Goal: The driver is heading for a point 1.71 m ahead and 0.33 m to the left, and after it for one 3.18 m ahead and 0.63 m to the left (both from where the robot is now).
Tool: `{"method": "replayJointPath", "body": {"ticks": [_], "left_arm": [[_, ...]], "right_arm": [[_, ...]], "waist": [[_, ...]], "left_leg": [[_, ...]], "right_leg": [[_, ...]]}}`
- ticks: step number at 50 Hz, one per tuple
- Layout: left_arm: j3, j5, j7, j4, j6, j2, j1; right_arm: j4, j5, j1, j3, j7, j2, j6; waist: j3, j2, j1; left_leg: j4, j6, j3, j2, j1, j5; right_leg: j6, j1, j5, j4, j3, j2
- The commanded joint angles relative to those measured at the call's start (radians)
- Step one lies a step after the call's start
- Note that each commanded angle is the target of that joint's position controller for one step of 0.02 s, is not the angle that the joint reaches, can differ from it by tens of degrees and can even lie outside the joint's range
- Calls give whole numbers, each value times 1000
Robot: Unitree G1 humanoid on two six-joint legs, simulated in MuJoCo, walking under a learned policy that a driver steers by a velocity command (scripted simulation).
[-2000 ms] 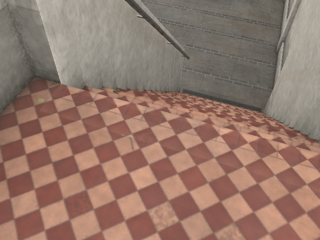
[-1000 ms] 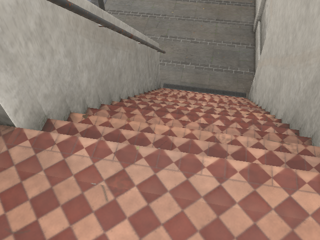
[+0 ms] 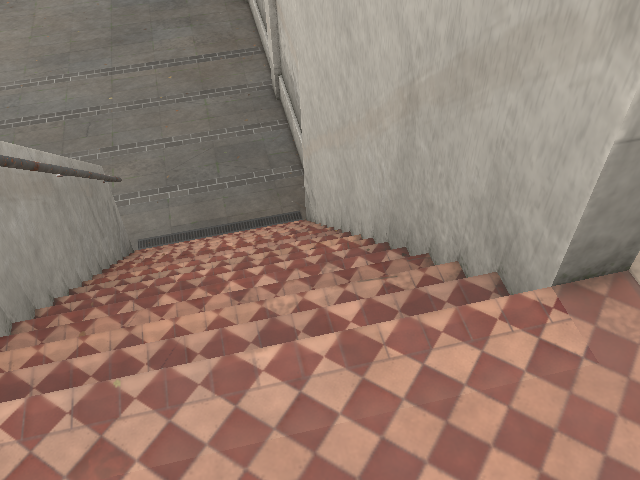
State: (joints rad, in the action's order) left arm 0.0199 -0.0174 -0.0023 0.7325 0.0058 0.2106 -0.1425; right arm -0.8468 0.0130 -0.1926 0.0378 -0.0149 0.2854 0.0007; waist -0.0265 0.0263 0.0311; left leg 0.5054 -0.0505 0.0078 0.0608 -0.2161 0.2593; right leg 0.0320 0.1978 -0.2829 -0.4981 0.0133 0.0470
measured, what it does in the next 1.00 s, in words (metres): walks ahead: right foot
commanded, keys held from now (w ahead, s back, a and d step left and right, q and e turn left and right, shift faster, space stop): no key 0.02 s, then w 0.98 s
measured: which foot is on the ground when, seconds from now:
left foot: down 0.00-0.76, up 0.78-1.00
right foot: down 0.00-0.28, up 0.30-0.72, down 0.74-1.00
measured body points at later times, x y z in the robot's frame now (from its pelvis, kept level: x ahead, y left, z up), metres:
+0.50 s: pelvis +0.12 +0.05 +0.01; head +0.13 +0.07 +0.46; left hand +0.27 +0.30 -0.11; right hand +0.11 -0.18 -0.12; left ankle +0.03 +0.13 -0.74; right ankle +0.17 -0.11 -0.65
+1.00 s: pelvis +0.42 +0.01 +0.01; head +0.43 +0.01 +0.46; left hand +0.38 +0.25 -0.14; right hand +0.56 -0.23 -0.11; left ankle +0.49 +0.16 -0.67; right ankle +0.41 -0.08 -0.74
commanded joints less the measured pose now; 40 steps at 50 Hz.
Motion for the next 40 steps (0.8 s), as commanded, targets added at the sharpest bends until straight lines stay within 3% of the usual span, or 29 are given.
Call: {"method": "replayJointPath", "body": {"ticks": [1,2,4,6,7,9,10,12,13,14,15,16,17,18,19,20,22,23,25,28,30,33,34,36,37,38,39,40], "left_arm": [[38,1,-3,-41,-10,148,4],[41,6,-8,-33,-8,150,-4],[58,18,-13,-23,4,195,-33],[68,26,-14,-9,1,224,-78],[70,29,-14,-1,-9,225,-98],[68,33,-13,5,-29,210,-96],[68,39,-10,1,-34,206,-76],[68,51,-6,-15,-31,204,4],[62,43,-4,-20,-32,175,17],[42,30,-1,-42,-39,108,47],[42,37,-7,-90,-59,106,55],[58,55,-8,-77,-74,167,35],[62,66,-1,-61,-85,177,0],[62,60,3,-43,-91,173,-16],[34,-119,9,-3,-111,78,-41],[36,-125,16,-6,-113,64,-34],[45,-69,35,-1,-113,93,-14],[44,-53,46,-1,-110,100,0],[30,-50,62,-13,-96,76,44],[1,-46,74,-40,-76,31,148],[-1,-44,79,-59,-67,46,196],[8,-41,73,-76,-65,82,223],[12,-39,69,-77,-65,90,217],[30,-19,58,-55,-68,130,139],[48,-6,47,-3,-76,173,-18],[55,-13,42,60,-76,210,-239],[49,-14,33,128,-77,210,-491],[58,-57,23,201,-96,192,-617]], "right_arm": [[31,-3,10,27,0,113,-15],[18,0,2,24,-3,102,-17],[9,-13,3,24,-6,86,-25],[34,-27,40,23,-6,80,-42],[46,-34,62,24,-3,82,-54],[52,-43,59,28,10,87,-78],[45,-48,41,28,19,84,-88],[-20,-41,-86,31,31,77,-102],[-63,-30,-174,41,33,92,-101],[-84,-27,-281,57,28,153,-103],[-84,-23,-342,82,37,268,-109],[-62,-15,-294,59,36,197,-118],[-43,-18,-240,46,32,149,-123],[-28,-18,-204,41,32,136,-123],[-18,99,-213,-18,24,-31,-153],[-18,100,-196,-30,17,-54,-158],[-2,70,-178,-25,24,3,-152],[-7,69,-203,-25,32,22,-148],[-31,77,-266,-31,47,23,-141],[-63,65,-328,-37,68,28,-130],[-88,61,-369,-31,77,51,-122],[-96,68,-337,-20,81,69,-117],[-96,71,-319,-13,78,83,-116],[-93,76,-299,7,72,132,-110],[-91,87,-313,12,73,138,-110],[-91,107,-452,-15,70,36,-115],[-74,115,-514,-60,101,-72,-125],[-21,45,-223,-18,107,8,-120]], "waist": [[-3,-23,-16],[26,-23,-21],[3,-77,-41],[-69,-159,-66],[-98,-180,-73],[-96,-194,-60],[-84,-182,-43],[-32,-141,35],[2,-109,66],[25,44,99],[27,288,107],[-8,165,83],[-50,104,50],[-51,72,34],[-38,143,52],[-66,102,18],[-39,54,2],[-29,47,7],[-18,34,16],[-25,38,42],[-39,57,45],[-41,70,8],[-25,79,-14],[29,66,-81],[112,43,-123],[345,-92,-126],[566,-256,-180],[322,-116,-276]], "left_leg": [[-72,23,17,14,9,-137],[-67,19,-1,-1,13,-80],[31,26,-67,-56,-64,108],[148,51,-76,-61,-209,177],[194,73,-46,-40,-245,195],[229,114,-4,-2,-292,243],[175,132,-6,3,-260,238],[-20,143,-68,-46,29,18],[-25,131,-50,-53,182,-42],[-142,177,178,98,293,88],[-300,318,594,305,380,204],[-324,361,669,348,366,266],[-316,329,580,314,365,267],[-320,293,487,272,363,227],[-353,296,393,208,312,271],[-373,278,337,188,270,195],[-407,277,215,147,236,53],[-408,285,176,148,241,-35],[-408,303,117,154,253,-237],[-402,305,40,130,205,-475],[-391,308,48,160,231,-551],[-359,279,39,191,299,-637],[-334,266,24,191,294,-748],[-192,215,-43,152,242,-1024],[-10,160,-66,103,141,-1035],[292,96,-68,19,-119,-703],[674,42,-4,-169,-415,250],[912,82,130,-143,-569,269]], "right_leg": [[31,17,73,131,125,-112],[39,-3,0,134,120,-108],[87,2,-294,184,187,-137],[167,0,-505,291,367,-256],[195,10,-508,318,433,-300],[210,-32,-413,317,456,-333],[199,-36,-361,306,420,-323],[145,96,-230,238,264,-233],[111,181,-160,142,189,-178],[42,307,-115,-115,57,-78],[-10,509,-237,-403,-23,24],[-3,608,-307,-579,75,-23],[16,661,-207,-637,100,-68],[27,674,-113,-640,79,-101],[86,661,-50,-711,157,-43],[103,655,6,-674,145,-58],[82,609,121,-604,93,-54],[62,616,182,-577,77,-64],[12,635,251,-481,26,-97],[-12,546,290,-257,-55,-102],[12,521,287,-178,-72,-81],[69,477,262,-106,-57,-58],[83,412,248,-101,-72,-39],[109,177,303,-52,-130,22],[137,-75,366,-88,-105,21],[283,-549,556,-181,67,-144],[508,-901,444,6,582,-441],[372,-689,228,138,630,-387]]}}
